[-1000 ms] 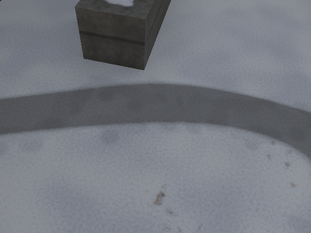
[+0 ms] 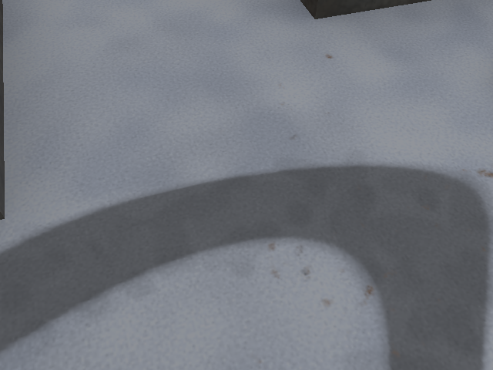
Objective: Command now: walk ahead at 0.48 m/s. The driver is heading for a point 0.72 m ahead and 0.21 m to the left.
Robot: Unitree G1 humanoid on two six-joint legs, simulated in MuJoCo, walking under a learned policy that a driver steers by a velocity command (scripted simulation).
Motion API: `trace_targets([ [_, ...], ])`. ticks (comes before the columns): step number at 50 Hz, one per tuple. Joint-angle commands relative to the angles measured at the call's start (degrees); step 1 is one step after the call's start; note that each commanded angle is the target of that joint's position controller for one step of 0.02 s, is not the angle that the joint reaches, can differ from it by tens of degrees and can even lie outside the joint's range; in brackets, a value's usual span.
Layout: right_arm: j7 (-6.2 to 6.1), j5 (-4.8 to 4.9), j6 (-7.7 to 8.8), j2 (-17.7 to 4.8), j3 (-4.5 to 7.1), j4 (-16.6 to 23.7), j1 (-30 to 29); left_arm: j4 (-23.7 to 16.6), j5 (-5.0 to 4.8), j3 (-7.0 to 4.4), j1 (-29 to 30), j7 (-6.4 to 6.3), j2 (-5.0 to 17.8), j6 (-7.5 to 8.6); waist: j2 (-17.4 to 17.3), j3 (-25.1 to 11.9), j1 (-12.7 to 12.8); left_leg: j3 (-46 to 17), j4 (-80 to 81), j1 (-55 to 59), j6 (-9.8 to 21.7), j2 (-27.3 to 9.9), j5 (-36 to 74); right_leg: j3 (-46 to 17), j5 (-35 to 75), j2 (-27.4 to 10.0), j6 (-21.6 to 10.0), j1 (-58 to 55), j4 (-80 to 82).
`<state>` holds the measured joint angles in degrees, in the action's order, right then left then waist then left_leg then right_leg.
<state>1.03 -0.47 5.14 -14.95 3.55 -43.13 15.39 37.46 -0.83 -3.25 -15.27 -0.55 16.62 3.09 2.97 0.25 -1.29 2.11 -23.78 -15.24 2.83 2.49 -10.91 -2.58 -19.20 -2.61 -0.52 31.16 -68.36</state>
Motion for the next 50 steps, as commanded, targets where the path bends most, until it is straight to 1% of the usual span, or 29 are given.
trace_targets([
  [1, -0.52, 0.88, 0.85, -7.4, 1.4, 2.8, -2.0, -5.1, 0.97, -0.22, 1.4, 0.16, 2.0, 1.03, -7.9, 0.8, 2.1, -17.1, 14.7, 2.4, 12.5, -14.3, 4.2, -1.0, 2.5, -3.8, 1.1, 7.4, 8.2],
  [3, -0.91, 1.36, 0.32, -8.7, 1.7, 2.5, -2.0, -5.9, 1.36, 0.66, 5.1, 0.54, 0.5, 1.79, -7.3, 0.9, 1.3, -13.1, 14.3, -0.2, 11.5, -12.4, 7.4, 0.2, 8.7, -3.0, 1.9, 3.4, 18.0],
  [4, -0.99, 1.58, 0.05, -9.5, 1.9, 2.3, -1.6, -6.0, 1.15, 0.88, 7.0, 0.84, 0.3, 2.08, -7.2, 0.9, 0.7, -11.8, 13.8, -1.3, 10.9, -11.6, 8.1, 0.6, 11.7, -2.2, 2.3, 0.9, 22.6],
  [8, -0.96, 2.64, -0.72, -11.5, 2.39, 1.1, 3.2, -7.6, -0.11, 0.29, 13.0, 1.75, 2.6, 2.75, -7.2, 0.3, -1.5, -14.7, 10.5, 1.2, 9.3, -13.4, 4.4, 0.1, 16.5, 0.3, 2.6, -4.4, 33.3],
  [10, -1.07, 2.61, -1.38, -11.7, 2.43, 0.7, 4.0, -7.8, -0.34, -0.61, 12.6, 1.92, 4.0, 3.17, -7.3, -0.2, -0.4, -17.0, 7.0, 2.6, 7.6, -13.9, 1.6, 0.4, 15.7, 1.3, 1.6, -8.6, 37.8],
  [12, -1.03, 1.95, -1.71, -9.2, 1.69, 0.9, 4.6, -6.0, -0.13, -2.21, 4.9, 1.37, 6.1, 3.35, -7.0, -3.5, 3.6, -15.7, -2.3, 0.0, 5.0, -10.4, 4.4, 1.3, 13.4, 1.5, -0.8, -21.4, 40.7],
  [13, -0.86, 1.07, -1.42, -5.4, 0.37, 2.3, 3.6, -5.3, 0.96, -3.49, -4.1, 0.72, 9.7, 3.52, -2.1, -10.2, 8.1, -11.9, -18.4, -6.8, 2.2, -6.2, -0.8, -7.4, 10.8, -7.6, -4.4, -34.2, 40.9],
  [14, -1.01, 1.53, -0.46, -1.0, -0.99, 4.3, 9.4, -4.4, 2.25, -4.54, -9.1, 0.57, 14.8, 2.8, 14.6, -17.8, 6.3, -5.4, -38.9, -24.4, -1.3, -0.1, -20.1, -31.1, 1.9, -21.9, -12.3, -49.8, 45.8],
  [15, -1.16, 3.01, -0.23, -5.8, 0.14, 3.8, 8.9, -3.6, 1.71, -3.83, -10.2, 0.91, 10.9, 2.72, 13.1, -17.1, 7.4, -9.3, -48.5, -31.7, -1.8, -1.7, -21.1, -40.4, -8.0, -22.1, -14.5, -48.7, 50.6],
  [16, -1.18, 3.29, -0.5, -8.7, 1.11, 4.5, 4.7, -3.7, 1.17, -2.83, -7.8, 0.83, 7.7, 2.73, 8.0, -10.7, 7.6, -9.6, -51.8, -34.5, -1.7, -4.1, -15.9, -32.2, -8.0, -20.4, -12.7, -44.1, 50.8],
  [17, -1.19, 2.64, -0.84, -8.5, 1.16, 5.1, 1.6, -3.6, 1.21, -2.15, -4.5, 0.8, 5.8, 2.7, 4.7, -7.2, 6.5, -8.5, -51.3, -33.2, -1.8, -6.0, -11.3, -24.7, -2.1, -17.9, -11.4, -38.0, 51.3],
  [18, -1.08, 2.01, -1.24, -8.0, 1.29, 5.6, 0.0, -3.3, 1.34, -1.61, -1.7, 0.93, 4.1, 2.68, 3.9, -4.1, 4.9, -8.6, -49.1, -31.7, -2.1, -7.3, -8.3, -19.3, 3.3, -15.6, -10.8, -32.7, 52.8],
  [19, -0.83, 1.99, -1.8, -7.2, 1.43, 5.9, 0.0, -2.9, 1.61, -1.39, 0.2, 0.89, 3.2, 2.87, 4.5, -2.0, 3.2, -8.9, -47.2, -29.1, -2.3, -8.4, -6.5, -14.9, 7.2, -14.1, -10.1, -28.4, 54.6],
  [21, -0.52, 2.2, -2.98, -5.2, 1.17, 6.0, -0.2, -1.7, 1.43, -1.63, 1.6, 0.76, 3.1, 3.45, 4.1, -0.5, 1.7, -8.2, -45.0, -26.6, -2.9, -8.8, -4.7, -9.1, 13.3, -13.3, -9.9, -24.7, 57.1],
  [23, -0.42, 1.75, -3.64, -4.1, 0.87, 6.8, -2.3, -0.2, 1.31, -2.25, 1.3, 0.43, 4.4, 3.8, 2.0, 0.6, 1.4, -8.2, -41.2, -27.7, -3.6, -9.0, -2.2, -4.7, 18.4, -13.6, -10.3, -24.3, 58.5],
  [28, 1.17, 1.61, -3.42, -2.7, -0.05, 8.6, -10.2, 2.4, 1.07, -3.32, 0.2, -0.41, 7.5, 3.17, 0.5, 2.2, 3.5, -5.1, -24.6, -25.1, -3.1, -8.6, 10.0, 5.4, 21.1, -12.5, -8.6, -25.6, 59.0],
  [33, 2.51, 1.81, -3.51, -4.2, 0.29, 11.7, -16.6, 4.8, -0.48, -4.47, -2.5, -0.39, 10.5, 2.0, 0.5, 4.2, 4.9, -0.8, -15.5, -22.1, 0.2, -7.0, 6.0, 10.2, 24.9, -14.4, -6.6, -31.5, 56.4],
  [35, 2.56, 1.48, -3.81, -6.1, 1.38, 11.9, -14.2, 5.0, -1.06, -5.02, -2.3, -0.52, 12.4, 1.31, 2.1, 1.5, 2.5, 2.7, -14.1, -15.3, 2.7, -3.4, 0.1, 12.5, 43.7, -14.2, -5.4, -33.4, 48.9],
  [36, 2.36, 1.51, -4.0, -7.9, 2.56, 10.6, -8.1, 5.0, -1.42, -5.13, -1.7, -0.59, 13.0, 0.79, 1.9, -2.0, -1.4, 4.7, -11.9, -6.9, 4.4, -0.5, -0.1, 14.3, 52.0, -12.9, -4.4, -32.8, 40.1],
  [37, 1.69, 1.77, -4.33, -11.3, 4.54, 7.7, 2.1, 4.7, -1.32, -4.55, -2.2, -0.77, 11.6, 0.63, 0.7, -7.2, -6.1, 4.7, -9.6, 8.2, 6.5, 2.3, 2.6, 15.9, 51.9, -10.5, -2.6, -26.7, 27.1],
  [38, 0.45, 2.21, -4.82, -16.7, 6.1, 6.2, 9.3, 3.2, 1.22, -2.83, -3.8, -0.83, 6.8, 0.93, -9.9, -11.6, -7.2, -12.3, -9.2, 25.0, 10.5, -8.4, 6.4, 15.9, 18.7, -6.8, 0.6, -9.6, 6.8],
  [39, 0.77, 2.01, -3.73, -21.0, 5.77, 8.3, 6.1, -0.3, 1.79, -0.84, -7.4, -0.35, 1.8, 2.66, -19.5, -20.1, -0.9, -47.3, 1.7, 37.2, 21.5, -20.2, -10.6, 4.2, -17.2, 4.3, 3.0, 9.9, -9.4],
  [40, 1.18, 1.82, -2.97, -15.9, 4.58, 8.9, 7.2, -1.1, -0.72, -1.94, 0.4, 0.18, 7.9, 4.24, -11.1, -19.9, -5.8, -48.8, 7.9, 36.4, 19.5, -20.9, -15.4, -3.3, -13.3, 2.2, 2.2, 16.0, -13.1],
  [41, 1.16, 1.66, -2.27, -13.2, 3.76, 8.1, 5.0, -2.2, -1.82, -2.08, 3.5, 0.33, 8.8, 4.94, -9.8, -11.9, -5.0, -41.0, 8.2, 30.2, 17.4, -19.5, -11.9, -2.2, -7.4, 0.1, 1.1, 19.2, -10.7],
  [42, 1.03, 1.77, -1.95, -11.4, 3.12, 8.6, 1.5, -1.4, -0.53, -1.82, 3.6, -0.23, 8.1, 5.24, -4.8, -7.7, -2.4, -34.4, 7.5, 21.6, 15.3, -17.0, -5.2, -2.3, -2.6, -2.6, 0.7, 16.1, -6.3],
  [43, 0.87, 1.39, -1.9, -9.9, 2.66, 9.1, -1.9, -1.1, 1.02, -2.15, 3.3, -0.66, 8.2, 5.1, -4.4, -5.3, 0.1, -29.2, 7.5, 14.0, 14.0, -14.7, 1.8, -2.5, 0.3, -4.1, 1.0, 11.6, -1.6],
  [45, 0.39, 0.52, -1.66, -8.8, 2.19, 9.8, -4.2, -0.8, 1.61, -2.27, 2.3, -0.48, 7.8, 3.9, -5.9, -4.5, 2.4, -25.6, 9.7, 7.3, 14.1, -12.6, 8.8, -2.4, 3.1, -4.8, 1.8, 6.6, 2.0],
  [46, 0.1, 0.7, -1.44, -8.9, 2.23, 9.4, -3.8, -0.7, 1.83, -2.05, 2.4, -0.44, 6.9, 3.37, -5.5, -4.2, 2.6, -23.8, 10.1, 5.6, 14.5, -12.1, 12.2, -1.8, 3.7, -4.6, 2.5, 6.0, 4.0],
  [50, -1.42, 1.45, -1.53, -10.2, 2.53, 6.9, 0.1, -2.5, 2.23, -0.89, 10.1, -0.32, 4.1, 2.76, -5.4, -1.6, 0.5, -18.1, 9.9, 2.4, 12.3, -8.6, 16.8, -0.5, 15.6, -2.0, 4.5, 6.4, 18.6],
])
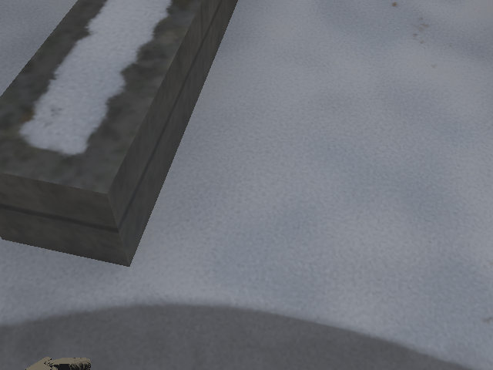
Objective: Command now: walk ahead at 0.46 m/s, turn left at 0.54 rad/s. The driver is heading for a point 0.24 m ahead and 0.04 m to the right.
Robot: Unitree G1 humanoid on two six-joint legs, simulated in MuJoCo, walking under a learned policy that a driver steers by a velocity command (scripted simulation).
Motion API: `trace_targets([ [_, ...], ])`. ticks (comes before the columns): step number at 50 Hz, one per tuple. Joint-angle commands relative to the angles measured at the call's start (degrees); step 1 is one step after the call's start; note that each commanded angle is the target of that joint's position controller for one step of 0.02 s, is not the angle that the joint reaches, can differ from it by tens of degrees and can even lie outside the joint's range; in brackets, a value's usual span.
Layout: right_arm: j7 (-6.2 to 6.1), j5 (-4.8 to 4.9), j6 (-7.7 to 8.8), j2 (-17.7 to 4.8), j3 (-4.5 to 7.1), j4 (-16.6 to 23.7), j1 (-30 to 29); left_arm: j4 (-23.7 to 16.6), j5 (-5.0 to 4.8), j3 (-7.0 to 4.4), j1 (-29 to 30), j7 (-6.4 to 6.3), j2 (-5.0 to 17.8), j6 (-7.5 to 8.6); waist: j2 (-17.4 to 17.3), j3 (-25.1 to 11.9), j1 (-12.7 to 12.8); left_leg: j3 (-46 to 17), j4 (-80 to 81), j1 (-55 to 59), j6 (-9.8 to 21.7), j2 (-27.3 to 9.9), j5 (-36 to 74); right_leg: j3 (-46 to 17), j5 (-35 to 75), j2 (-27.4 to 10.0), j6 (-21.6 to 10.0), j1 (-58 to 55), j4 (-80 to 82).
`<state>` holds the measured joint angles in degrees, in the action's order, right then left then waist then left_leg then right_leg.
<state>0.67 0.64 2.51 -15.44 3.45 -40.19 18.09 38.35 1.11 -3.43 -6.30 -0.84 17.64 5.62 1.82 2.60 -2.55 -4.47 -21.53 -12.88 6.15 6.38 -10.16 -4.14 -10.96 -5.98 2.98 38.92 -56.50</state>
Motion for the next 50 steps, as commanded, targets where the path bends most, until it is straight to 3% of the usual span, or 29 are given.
trace_targets([
  [1, -1.3, 0.34, 0.87, -9.6, 2.55, 3.4, -2.4, -3.6, 0.2, -0.43, 2.8, 0.16, 2.5, 0.34, -5.3, -3.4, 1.3, -9.6, 6.8, -0.5, 7.8, -11.3, 18.3, 1.5, 10.8, 2.4, 1.0, -2.9, 11.8],
  [3, -1.91, 0.42, 0.27, -9.6, 2.49, 2.2, -0.5, -4.1, -0.03, 0.14, 6.4, 0.91, 1.5, 0.77, -6.4, -3.2, -0.4, -7.5, 4.9, -1.5, 5.6, -9.9, 21.5, 2.9, 16.8, 4.8, 0.8, -7.4, 20.2],
  [6, -2.47, 0.41, -0.56, -9.2, 2.26, 0.1, 3.0, -4.8, -0.41, 0.03, 9.6, 2.12, 2.2, 1.31, -7.2, -3.6, -2.2, -10.1, 1.6, 2.5, 4.4, -11.7, 21.6, 2.6, 20.2, 6.6, -0.7, -9.7, 25.7],
  [9, -2.87, -0.17, -1.23, -8.4, 1.97, -0.2, 2.5, -4.3, 0.11, -0.7, 7.4, 2.72, 3.9, 1.79, -8.0, -5.0, -0.6, -13.7, -5.4, 8.9, 3.1, -13.7, 26.5, 1.7, 15.0, 6.9, -3.6, -11.3, 29.5],
  [10, -2.9, -0.16, -1.32, -8.2, 1.87, 0.2, 1.0, -3.3, 0.43, -0.98, 4.2, 2.66, 4.2, 2.07, -8.2, -6.1, 1.5, -13.5, -9.1, 9.4, 2.1, -12.6, 30.2, 2.6, 16.6, 7.2, -4.9, -15.5, 32.3],
  [11, -2.75, -0.3, -1.18, -7.4, 1.56, 0.9, 0.0, -2.6, 1.13, -1.29, 0.4, 2.4, 5.4, 2.49, -7.1, -9.0, 3.5, -12.2, -15.0, 7.7, 0.2, -9.7, 30.9, 2.3, 27.7, 5.1, -6.7, -23.7, 34.0],
  [12, -2.62, -1.4, -0.84, -4.9, 0.59, 2.3, 1.5, -2.3, 2.52, -1.61, -5.0, 2.15, 8.5, 2.74, -0.2, -16.8, 4.4, -10.3, -27.7, -1.6, -2.5, -5.7, 15.6, -5.9, 52.2, -4.4, -11.3, -40.6, 27.6],
  [13, -2.35, -0.65, -0.74, -3.1, -0.37, -0.5, 12.2, -0.7, 2.37, -1.17, -8.1, 2.18, 6.9, 1.78, 13.0, -25.6, 2.4, -7.3, -44.9, -14.5, -7.1, 0.7, -26.6, -22.4, 63.8, -18.2, -23.4, -56.3, 26.0],
  [14, -1.98, -0.53, -1.14, -8.4, 0.42, -1.6, 13.4, -0.4, -0.29, -0.66, -9.6, 2.43, 3.9, 0.87, 8.2, -28.1, 3.4, -9.5, -49.6, -17.0, -8.3, -1.9, -30.2, -27.9, 48.6, -18.5, -24.0, -55.3, 28.2],
  [15, -2.13, 0.19, -2.19, -10.6, 1.27, -0.7, 6.9, -1.1, -1.1, -0.36, -6.0, 2.26, 3.1, 0.07, 4.0, -20.8, 4.4, -8.0, -52.5, -19.7, -9.8, -3.8, -26.5, -23.9, 35.2, -15.6, -21.4, -49.1, 30.5],
  [16, -2.57, 0.13, -3.33, -10.1, 1.24, 0.2, 2.1, -1.3, -0.63, 0.28, -2.5, 2.1, 2.2, -0.72, 1.1, -15.4, 3.8, -5.4, -50.8, -20.3, -10.4, -5.6, -23.5, -20.4, 25.7, -12.7, -19.0, -41.6, 33.3],
  [17, -2.89, -0.38, -4.39, -9.4, 1.3, 1.0, -0.5, -1.5, -0.37, 0.92, 0.9, 2.04, 1.2, -1.36, 0.5, -10.5, 2.6, -4.1, -46.9, -19.1, -10.7, -7.2, -21.5, -17.4, 19.5, -10.5, -17.6, -33.7, 35.9],
  [19, -3.16, -0.37, -5.56, -5.4, 0.45, 0.5, 1.0, -1.0, 0.39, 0.84, 4.4, 2.01, 1.7, -2.37, 4.8, -6.5, -0.1, -0.6, -33.9, -10.4, -11.0, -8.1, -19.7, -10.1, 13.3, -4.8, -14.4, -22.1, 39.6],
  [21, -3.28, -1.03, -5.25, -3.2, -0.32, -0.4, 1.7, -0.1, 0.65, 0.46, 4.0, 1.88, 2.5, -2.64, 6.9, -8.2, 0.3, 1.4, -25.1, -4.5, -11.0, -7.6, -18.0, -6.7, 15.5, -3.3, -14.8, -20.8, 39.4],
  [24, -2.98, -1.12, -5.04, -3.7, -0.23, -1.8, 1.9, 1.0, -0.36, 0.37, 3.6, 1.53, 3.1, -3.2, 5.5, -10.6, 0.0, 2.3, -12.8, 2.9, -9.6, -7.5, -4.0, -6.5, 4.0, -3.7, -14.5, -20.7, 38.7],
  [26, -2.74, -2.25, -5.13, -4.3, -0.17, -1.2, -0.6, 1.8, -0.41, 1.27, 2.6, 1.68, 1.3, -3.39, 4.3, -8.2, 0.0, 1.5, -6.8, 7.1, -7.6, -8.0, 0.0, -6.1, -12.4, -1.6, -10.4, -16.2, 39.3],
  [27, -2.9, -2.82, -5.09, -5.9, -0.06, 0.0, -2.2, 2.5, 0.09, 1.64, 1.6, 1.92, 0.7, -3.28, 2.3, -6.3, 0.7, -2.2, -5.0, 7.3, -6.0, -11.3, -0.5, -5.4, -18.6, -0.2, -7.6, -13.9, 38.5],
  [28, -3.02, -2.31, -5.07, -9.4, 0.86, -0.4, -3.9, 2.2, 0.23, 1.25, 0.2, 2.04, 1.6, -3.42, -4.0, -3.2, 3.5, -3.1, -5.0, -0.2, -3.8, -11.3, -10.8, -1.4, -17.8, 3.4, -5.4, -15.5, 37.4],
  [30, -2.98, -2.41, -3.96, -5.6, -0.04, -0.7, -5.3, 2.7, 0.29, 1.38, 1.6, 1.65, 1.4, -3.54, -5.5, -1.9, 2.8, -2.7, -2.7, -6.3, -4.1, -10.4, -15.8, 0.7, -11.0, 4.5, -4.3, -21.4, 33.1],
  [32, -2.92, -2.25, -2.84, -4.8, -0.32, -0.9, -6.1, 3.8, 0.13, 1.51, -0.2, 1.27, 0.9, -3.67, -6.6, -2.1, 3.4, -2.5, -3.0, -6.0, -5.2, -10.2, -10.2, 1.3, -5.8, 4.7, -4.9, -22.9, 31.0],
  [39, -3.05, -1.46, -2.1, -5.0, -0.56, -2.3, -4.0, 6.7, -0.42, 1.39, -0.6, 1.2, 1.0, -3.76, -3.4, -4.5, 2.6, -1.6, -6.3, -2.2, -5.4, -9.5, 2.7, 1.7, 7.6, 4.5, -4.9, -25.9, 28.2],
  [50, -2.84, -1.26, -1.58, -4.5, -0.97, -5.7, -4.4, 11.0, -0.81, 0.91, 0.7, -0.18, 2.1, -5.6, -2.3, -4.7, 3.0, -0.3, -5.8, -1.0, -5.5, -8.6, 7.1, 1.4, 11.8, 4.2, -4.4, -29.2, 27.7],
])
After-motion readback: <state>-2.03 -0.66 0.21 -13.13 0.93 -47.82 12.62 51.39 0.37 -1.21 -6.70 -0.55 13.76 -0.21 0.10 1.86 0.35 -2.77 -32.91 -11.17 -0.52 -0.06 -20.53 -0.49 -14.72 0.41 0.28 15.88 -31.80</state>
